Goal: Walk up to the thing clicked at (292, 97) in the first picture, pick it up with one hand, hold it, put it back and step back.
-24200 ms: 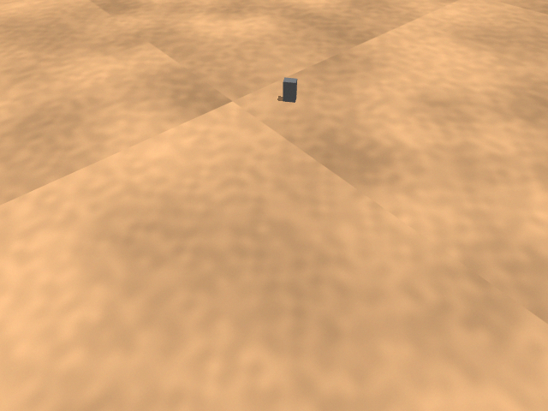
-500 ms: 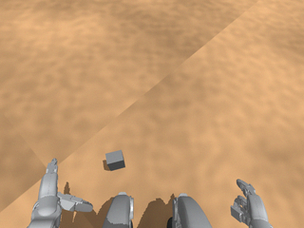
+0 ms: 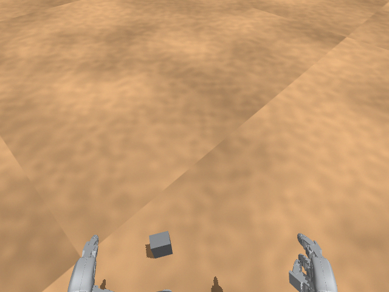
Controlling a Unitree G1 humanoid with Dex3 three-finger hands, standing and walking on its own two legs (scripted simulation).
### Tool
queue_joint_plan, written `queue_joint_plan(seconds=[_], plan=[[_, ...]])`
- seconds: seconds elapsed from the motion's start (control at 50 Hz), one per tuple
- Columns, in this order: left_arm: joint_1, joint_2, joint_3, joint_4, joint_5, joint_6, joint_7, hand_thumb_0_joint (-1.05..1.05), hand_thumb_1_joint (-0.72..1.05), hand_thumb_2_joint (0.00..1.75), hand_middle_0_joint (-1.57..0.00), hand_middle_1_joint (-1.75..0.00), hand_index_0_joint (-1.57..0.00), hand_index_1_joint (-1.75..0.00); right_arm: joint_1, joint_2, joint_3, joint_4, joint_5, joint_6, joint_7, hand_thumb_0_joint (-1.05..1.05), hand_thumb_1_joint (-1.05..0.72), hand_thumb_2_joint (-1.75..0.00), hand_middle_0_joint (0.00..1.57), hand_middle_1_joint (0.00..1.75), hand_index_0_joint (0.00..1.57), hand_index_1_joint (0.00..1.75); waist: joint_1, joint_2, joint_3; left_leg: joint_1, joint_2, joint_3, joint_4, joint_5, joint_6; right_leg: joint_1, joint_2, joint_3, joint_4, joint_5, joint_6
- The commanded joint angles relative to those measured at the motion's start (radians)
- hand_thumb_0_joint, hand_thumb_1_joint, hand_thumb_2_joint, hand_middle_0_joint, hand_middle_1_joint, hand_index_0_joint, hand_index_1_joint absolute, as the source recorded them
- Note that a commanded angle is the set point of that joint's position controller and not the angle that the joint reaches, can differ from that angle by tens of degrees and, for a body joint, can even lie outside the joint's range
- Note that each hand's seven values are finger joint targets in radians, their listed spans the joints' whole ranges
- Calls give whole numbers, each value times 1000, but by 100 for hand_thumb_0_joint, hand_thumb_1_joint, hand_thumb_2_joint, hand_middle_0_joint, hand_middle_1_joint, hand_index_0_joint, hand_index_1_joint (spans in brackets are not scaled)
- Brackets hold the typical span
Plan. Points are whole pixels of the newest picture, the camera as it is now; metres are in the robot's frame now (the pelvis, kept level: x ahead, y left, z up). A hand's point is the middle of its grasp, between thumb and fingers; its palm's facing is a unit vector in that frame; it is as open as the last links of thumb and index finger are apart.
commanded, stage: home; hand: left
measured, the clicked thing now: (161, 245) +0.42 +0.18 -0.65
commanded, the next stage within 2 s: stand in 1.50 s
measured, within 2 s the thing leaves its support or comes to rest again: neither
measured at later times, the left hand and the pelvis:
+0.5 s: hand (125, 281) +0.16 +0.16 -0.05, palm faces +0.09 -0.95 -0.28, open 17.3 cm; pelvis -0.01 -0.02 +0.00, yaw +0 degrees
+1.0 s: hand (124, 284) +0.16 +0.16 -0.05, palm faces +0.09 -0.96 -0.28, open 17.4 cm; pelvis -0.01 -0.02 +0.01, yaw +0 degrees
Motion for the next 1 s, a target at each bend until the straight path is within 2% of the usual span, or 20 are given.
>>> queue_joint_plan(seconds=[0.0,0.06,0.1,0.12,0.16,0.22,0.3,0.36,0.38,0.4,0.42,0.44,0.48,0.58,0.64,0.68,0.82,0.86,0.96,0.98], plan=[[-77,96,57,-201,12,-60,1,0,-54,6,-5,-6,-5,-6,-47,-125,-55,-137,-9,-63,-17,0,-90,-90,20,30,20,30,-11,31,-89,110,-17,-12,-194,265,-15,59,38,-13,-122,213,-34],[-103,116,63,-252,10,-64,2,0,-54,6,-5,-6,-5,-6,-50,-128,-55,-131,-9,-71,-17,0,-90,-90,20,30,20,30,-3,50,-99,129,-19,-12,-198,276,-17,71,38,-14,-129,220,-34],[-25,83,50,-143,10,-53,-1,0,-54,6,-5,-5,-5,-5,-56,-123,-50,-127,-9,-74,-15,0,-90,-90,20,30,20,30,-6,14,-72,114,-21,-12,-195,279,-15,71,37,-15,-136,227,-31],[-52,92,53,-188,7,-57,-2,0,-55,6,-5,-5,-5,-5,-56,-124,-50,-130,-9,-75,-14,0,-90,-90,20,30,20,30,-5,18,-76,111,-24,-9,-194,268,-13,75,35,-12,-143,222,-30],[-28,73,43,-123,11,-55,-5,0,-53,6,-5,-6,-5,-6,-58,-126,-53,-120,-11,-75,-14,0,-90,-90,20,30,20,30,-8,-3,-65,112,-19,-13,-199,274,-14,76,38,-15,-142,224,-30],[-75,126,83,-192,8,-67,-4,0,-52,7,-5,-6,-5,-6,-64,-130,-56,-123,-6,-73,-12,0,-90,-90,20,30,20,30,12,-10,-64,97,-28,3,-186,271,-8,83,29,-7,-160,234,-24],[-27,78,57,-113,5,-63,-14,0,-52,7,-5,-6,-5,-6,-65,-127,-54,-123,-6,-74,-9,0,-90,-90,20,30,20,30,-2,-33,-61,98,-27,8,-184,271,-5,84,28,-1,-164,245,-21],[-77,127,87,-196,6,-72,-11,0,-53,7,-5,-6,-5,-6,-69,-134,-62,-125,-6,-73,-10,0,-90,-90,20,30,20,30,6,-10,-88,114,-30,15,-181,271,-4,91,22,5,-172,249,-19],[-49,99,65,-129,7,-67,-14,0,-53,6,-5,-6,-5,-6,-69,-123,-52,-116,-5,-75,-8,0,-90,-90,20,30,20,30,-3,-35,-38,89,-32,16,-182,235,0,73,20,7,-182,219,-15],[-71,118,84,-185,4,-73,-13,0,-52,7,-5,-6,-5,-6,-69,-124,-56,-122,-6,-77,-8,0,-90,-90,20,30,20,30,4,-30,-65,95,-33,18,-178,228,2,84,17,15,-190,215,-14],[-4,63,54,-71,6,-64,-17,0,-54,6,-5,-6,-5,-6,-72,-118,-52,-114,-6,-79,-9,0,-90,-90,20,30,20,30,-6,-65,-39,89,-32,19,-177,226,4,75,17,16,-189,215,-11],[-56,86,62,-147,4,-71,-17,0,-52,7,-5,-6,-5,-6,-68,-121,-55,-117,-7,-79,-10,0,-90,-90,20,30,20,30,0,-23,-73,104,-31,18,-182,239,1,84,19,13,-181,229,-16],[-57,97,69,-151,6,-71,-19,0,-52,7,-5,-6,-5,-6,-68,-130,-59,-116,-6,-78,-12,0,-90,-90,20,30,20,30,-4,-26,-93,116,-29,17,-181,258,0,90,22,9,-174,244,-18],[-54,91,68,-121,7,-72,-17,0,-53,6,-5,-6,-5,-6,-66,-125,-58,-110,-9,-82,-15,0,-90,-90,20,30,20,30,-4,-30,-74,107,-30,18,-186,240,1,88,22,10,-178,226,-17],[-87,119,84,-166,6,-77,-14,0,-54,6,-5,-5,-5,-5,-72,-124,-57,-105,-6,-85,-17,0,-90,-90,20,30,20,30,2,-29,-56,104,-32,21,-187,219,2,81,16,13,-193,202,-14],[-44,66,51,-89,6,-71,-21,0,-55,5,-5,-5,-5,-5,-74,-120,-56,-106,-8,-89,-16,0,-90,-90,20,30,20,30,-6,-48,-28,85,-33,23,-192,188,4,67,19,12,-196,175,-14],[-93,118,83,-186,6,-80,-20,0,-54,6,-5,-5,-5,-5,-72,-126,-59,-104,-7,-95,-17,0,-90,-90,20,30,20,30,1,-13,-63,111,-33,22,-195,207,1,79,18,14,-196,189,-17],[-44,79,62,-110,6,-75,-24,0,-55,5,-5,-5,-5,-5,-75,-122,-54,-102,-6,-97,-14,0,-90,-90,20,30,20,30,-1,-34,-46,101,-30,17,-201,200,2,73,22,9,-188,178,-20],[-83,111,83,-168,8,-82,-21,0,-55,5,-5,-5,-5,-5,-71,-127,-59,-97,-10,-98,-18,0,-90,-90,20,30,20,30,-1,-26,-72,117,-31,19,-194,220,1,86,20,11,-190,199,-18],[-24,64,51,-76,9,-73,-25,0,-53,6,-5,-6,-5,-6,-74,-121,-54,-94,-9,-99,-16,0,-90,-90,20,30,20,30,-4,-43,-43,103,-29,17,-202,210,1,79,25,5,-185,187,-20]])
